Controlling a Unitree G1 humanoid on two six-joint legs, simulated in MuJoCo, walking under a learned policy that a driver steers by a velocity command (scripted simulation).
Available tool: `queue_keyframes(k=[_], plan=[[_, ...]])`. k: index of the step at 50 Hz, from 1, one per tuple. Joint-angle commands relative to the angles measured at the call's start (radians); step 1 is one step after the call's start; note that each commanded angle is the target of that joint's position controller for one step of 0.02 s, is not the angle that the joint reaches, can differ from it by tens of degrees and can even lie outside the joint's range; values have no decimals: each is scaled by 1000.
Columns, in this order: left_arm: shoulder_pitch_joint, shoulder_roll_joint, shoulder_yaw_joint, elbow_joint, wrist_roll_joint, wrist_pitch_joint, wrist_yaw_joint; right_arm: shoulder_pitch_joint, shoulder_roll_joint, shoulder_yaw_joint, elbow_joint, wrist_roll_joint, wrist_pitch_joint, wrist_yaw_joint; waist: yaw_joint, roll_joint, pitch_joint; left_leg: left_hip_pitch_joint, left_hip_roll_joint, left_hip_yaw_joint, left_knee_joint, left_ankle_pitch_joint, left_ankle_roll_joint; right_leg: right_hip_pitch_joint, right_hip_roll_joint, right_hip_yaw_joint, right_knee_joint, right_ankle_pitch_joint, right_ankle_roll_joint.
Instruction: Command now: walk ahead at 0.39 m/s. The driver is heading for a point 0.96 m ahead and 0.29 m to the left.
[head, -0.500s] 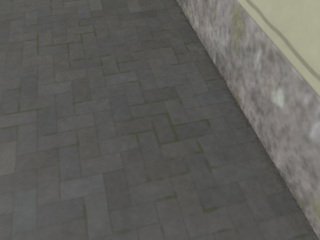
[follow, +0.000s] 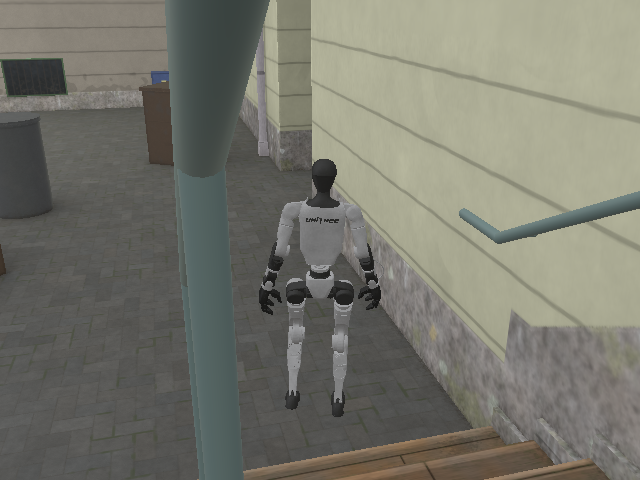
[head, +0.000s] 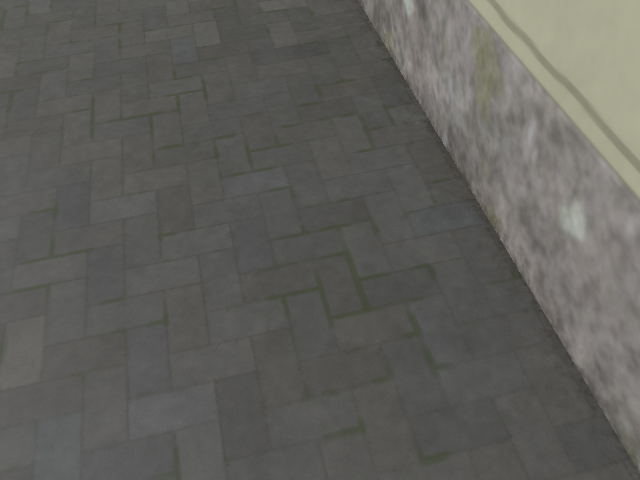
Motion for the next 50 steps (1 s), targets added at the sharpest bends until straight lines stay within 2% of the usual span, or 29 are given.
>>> queue_keyframes(k=[1,3,5,8,9,12,15,17,18,19,20,21,22,23,24,25,27,28,30,33,36,40,43,45,46,47,48,49,50], plan=[[21,128,4,-42,-1,-24,-4,-132,-96,-22,-105,-9,-47,8,14,-113,104,-498,100,-43,107,148,20,264,-314,435,-339,-41,-143],[70,87,-13,-29,6,-13,5,-144,-72,-23,-106,-23,-43,21,15,-125,76,-430,111,-6,30,228,-5,243,-259,299,-340,194,-115],[117,107,-15,-18,8,-4,18,-190,-43,-17,-125,-27,-34,26,27,-122,76,-436,101,26,-45,280,-36,238,-241,230,-341,343,-123],[127,136,-16,-26,13,4,32,-314,-12,-1,-173,-24,-29,31,49,-113,108,-376,72,59,-249,398,-54,158,-215,161,-372,367,-117],[140,147,-16,-29,20,7,30,-343,-15,2,-184,-28,-29,35,60,-114,116,-344,63,66,-292,441,-57,142,-209,142,-382,360,-113],[180,145,-17,-19,8,11,28,-418,-23,7,-215,-18,-33,50,72,-122,149,-309,43,79,-393,488,-40,159,-228,119,-392,347,-114],[181,163,-8,-17,2,19,27,-447,-44,6,-243,-16,-44,68,50,-132,151,-297,33,72,-459,437,3,256,-271,107,-331,457,-99],[152,195,4,-28,5,28,30,-367,-88,-13,-234,-20,-49,73,-14,-167,70,-162,-10,96,-457,366,37,304,-283,93,-207,773,-78],[139,205,8,-31,12,37,31,-247,-123,-32,-204,-19,-48,68,-80,-190,-13,-14,-46,120,-444,334,61,303,-268,76,-66,954,-65],[130,190,2,-39,19,45,33,-50,-162,-56,-145,-15,-43,59,-173,-184,-123,247,-46,109,-445,352,92,199,-227,49,159,975,-37],[170,126,-18,-64,28,43,30,124,-232,-74,-101,-34,-39,46,-193,-37,-273,619,164,-170,-427,269,171,-121,-144,21,503,626,-7],[286,-11,-55,-53,12,14,20,153,-232,-62,-86,-38,-37,54,-114,237,-441,830,375,-683,-617,14,309,-395,40,120,808,-238,25],[174,113,-24,-67,-21,-16,13,102,-143,-38,-87,-31,-40,52,-144,154,-328,737,335,-703,-711,-29,260,-493,-6,216,920,-247,2],[72,165,-9,-106,-42,-32,13,6,-119,-28,-101,-31,-45,48,-118,104,-170,575,311,-535,-731,71,219,-539,-55,173,927,-159,-12],[25,162,-9,-117,-34,-38,23,-75,-104,-22,-114,-38,-53,49,-82,-6,-104,411,284,-415,-754,220,201,-492,-109,153,875,-62,-14],[14,156,1,-117,-18,-31,32,-114,-81,-15,-115,-50,-61,55,-46,-29,-60,287,251,-319,-772,341,189,-440,-143,143,827,-14,-12],[58,109,0,-115,-11,-2,34,-126,-48,-3,-99,-58,-69,62,6,9,-51,178,212,-230,-824,372,190,-355,-177,151,764,18,-11],[57,96,-1,-120,-9,10,35,-114,-51,-2,-88,-52,-70,60,14,17,-34,146,203,-196,-847,372,196,-354,-186,143,726,21,-5],[5,116,6,-151,5,27,30,-90,-89,-8,-71,-55,-75,49,20,24,-1,103,191,-135,-877,423,205,-388,-192,128,646,80,21],[-120,114,3,-202,17,27,26,-29,-110,-10,-53,-49,-64,25,-13,-8,36,135,173,-91,-895,430,193,-470,-191,112,441,239,57],[-242,96,-9,-240,12,16,20,34,-133,-13,-38,-41,-55,14,-59,-8,50,161,144,-49,-892,428,161,-427,-148,76,215,373,65],[-361,102,-18,-288,-4,3,1,122,-140,-17,-10,-30,-36,15,-99,-1,76,266,176,-97,-827,392,168,-422,-103,67,63,344,71],[-344,154,-6,-300,-5,-19,-14,129,-156,-28,-13,-29,-18,10,-64,30,56,325,214,-163,-745,445,153,-341,-81,78,-4,262,49],[-167,210,23,-254,0,-29,-7,101,-145,-25,-31,-34,-11,6,31,42,-49,296,155,-140,-567,626,113,-77,-53,49,-51,229,10],[22,269,42,-224,23,-35,6,73,-109,-10,-58,-45,-20,8,118,20,-180,141,87,-99,-309,526,79,199,-179,171,-8,198,-50],[140,373,70,-205,42,-23,15,159,4,19,-92,-39,-42,11,97,-238,-330,-243,-69,11,70,152,-4,572,-426,551,-48,82,-184],[128,285,44,-207,45,-18,15,154,-51,10,-91,-17,-59,11,99,-310,-354,-376,-61,-84,230,-189,-3,562,-473,743,-163,11,-212],[59,204,21,-225,36,-15,18,103,-137,-15,-99,6,-57,11,90,-233,-222,-437,2,-104,297,-131,7,450,-437,585,-171,-13,-160],[-5,163,8,-239,28,-13,18,64,-135,-17,-107,3,-48,7,69,-173,-143,-429,51,-72,290,-44,8,328,-400,451,-192,30,-126]])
